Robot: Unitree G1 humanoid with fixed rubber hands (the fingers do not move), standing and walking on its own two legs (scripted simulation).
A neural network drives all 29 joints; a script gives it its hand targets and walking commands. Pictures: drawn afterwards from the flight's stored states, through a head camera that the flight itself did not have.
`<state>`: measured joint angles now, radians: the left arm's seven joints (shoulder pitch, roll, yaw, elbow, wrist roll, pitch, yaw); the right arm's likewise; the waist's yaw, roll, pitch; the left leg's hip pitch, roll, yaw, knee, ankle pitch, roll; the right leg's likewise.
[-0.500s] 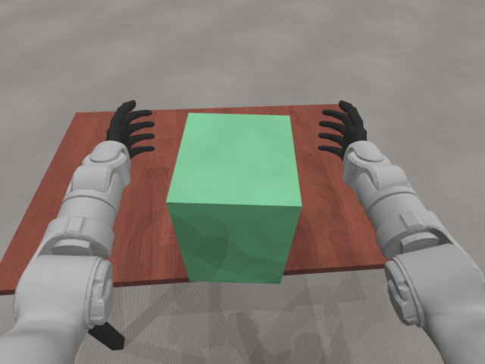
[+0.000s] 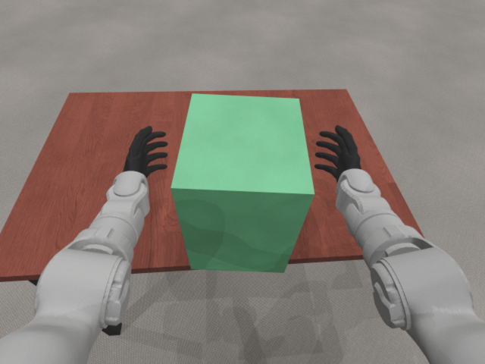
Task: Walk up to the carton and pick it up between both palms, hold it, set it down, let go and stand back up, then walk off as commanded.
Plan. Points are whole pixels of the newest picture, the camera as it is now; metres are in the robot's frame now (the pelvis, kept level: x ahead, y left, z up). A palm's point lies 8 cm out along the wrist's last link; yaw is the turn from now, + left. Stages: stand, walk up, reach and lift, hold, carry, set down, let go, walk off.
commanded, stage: reach and lift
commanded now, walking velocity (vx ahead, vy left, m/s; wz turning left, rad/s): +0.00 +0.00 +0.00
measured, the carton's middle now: (241, 189) +0.43 +0.04 +0.03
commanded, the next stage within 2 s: none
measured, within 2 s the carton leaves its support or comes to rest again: neither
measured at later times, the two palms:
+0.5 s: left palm (160, 177) +0.44 +0.19 +0.05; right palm (323, 172) +0.46 -0.11 +0.07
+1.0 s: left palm (161, 187) +0.41 +0.18 +0.06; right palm (321, 185) +0.42 -0.10 +0.07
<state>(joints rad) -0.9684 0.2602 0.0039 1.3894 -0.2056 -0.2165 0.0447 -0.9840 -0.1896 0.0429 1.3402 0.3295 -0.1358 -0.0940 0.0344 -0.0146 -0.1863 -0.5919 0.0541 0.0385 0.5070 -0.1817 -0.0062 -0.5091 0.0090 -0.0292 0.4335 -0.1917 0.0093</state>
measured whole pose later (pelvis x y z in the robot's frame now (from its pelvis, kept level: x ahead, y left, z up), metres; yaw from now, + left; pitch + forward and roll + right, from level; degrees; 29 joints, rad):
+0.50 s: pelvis +0.01 +0.00 +0.00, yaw +0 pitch +19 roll -2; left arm -0.96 0.16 0.15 1.38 -0.07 -0.32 0.05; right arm -0.97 -0.09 -0.06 1.28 0.15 -0.23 -0.12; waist 0.04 0.01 -0.19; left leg -0.66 0.05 0.03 0.52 -0.19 -0.01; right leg -0.58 0.01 -0.04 0.46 -0.21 0.01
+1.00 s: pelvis +0.02 +0.01 +0.01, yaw +1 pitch +7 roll -1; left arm -0.73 -0.07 0.53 0.97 0.41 -0.20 0.02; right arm -0.75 0.13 -0.63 1.00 -0.48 -0.25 -0.07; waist 0.04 -0.02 -0.02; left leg -0.32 0.02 0.05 0.34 -0.15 0.01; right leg -0.22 -0.02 -0.02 0.25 -0.15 0.02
